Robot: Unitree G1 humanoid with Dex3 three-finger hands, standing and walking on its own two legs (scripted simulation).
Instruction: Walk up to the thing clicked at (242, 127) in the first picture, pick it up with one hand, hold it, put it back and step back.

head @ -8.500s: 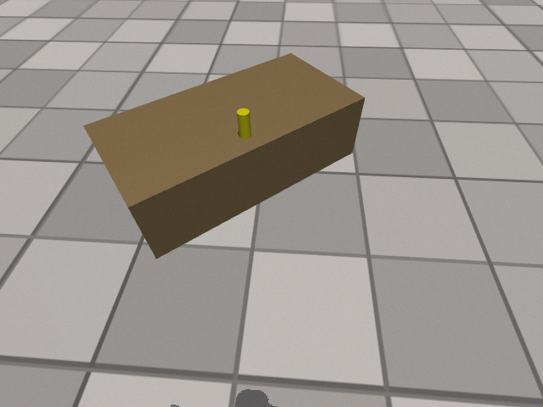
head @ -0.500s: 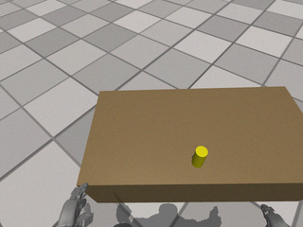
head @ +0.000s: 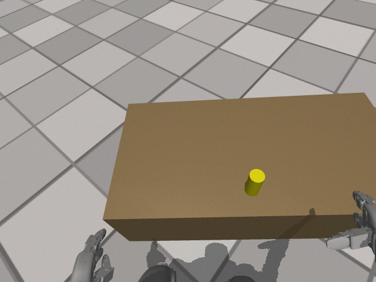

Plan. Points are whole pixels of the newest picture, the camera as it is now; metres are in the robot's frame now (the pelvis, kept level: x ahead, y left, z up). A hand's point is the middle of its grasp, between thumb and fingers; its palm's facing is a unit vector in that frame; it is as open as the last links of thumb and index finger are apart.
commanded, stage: go down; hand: right
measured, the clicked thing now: (254, 183) +0.47 -0.17 -0.30
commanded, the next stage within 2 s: approach in 1.52 s
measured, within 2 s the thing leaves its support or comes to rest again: neither
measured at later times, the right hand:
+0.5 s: hand (350, 179) +0.36 -0.33 -0.03, palm faces +0.07 +0.99 -0.13, open 17.5 cm
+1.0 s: hand (353, 163) +0.40 -0.35 -0.02, palm faces +0.08 +0.99 -0.10, open 17.4 cm
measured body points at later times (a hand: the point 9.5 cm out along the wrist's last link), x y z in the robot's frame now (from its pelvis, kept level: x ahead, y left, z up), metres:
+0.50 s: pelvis -0.02 -0.01 -0.02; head +0.09 -0.04 +0.42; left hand +0.03 +0.27 -0.11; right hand +0.35 -0.39 -0.02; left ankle +0.04 +0.14 -0.69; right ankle -0.02 -0.12 -0.69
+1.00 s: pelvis -0.01 -0.01 -0.03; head +0.13 -0.04 +0.40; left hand +0.04 +0.27 -0.12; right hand +0.39 -0.40 -0.01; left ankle +0.04 +0.14 -0.69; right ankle -0.02 -0.12 -0.69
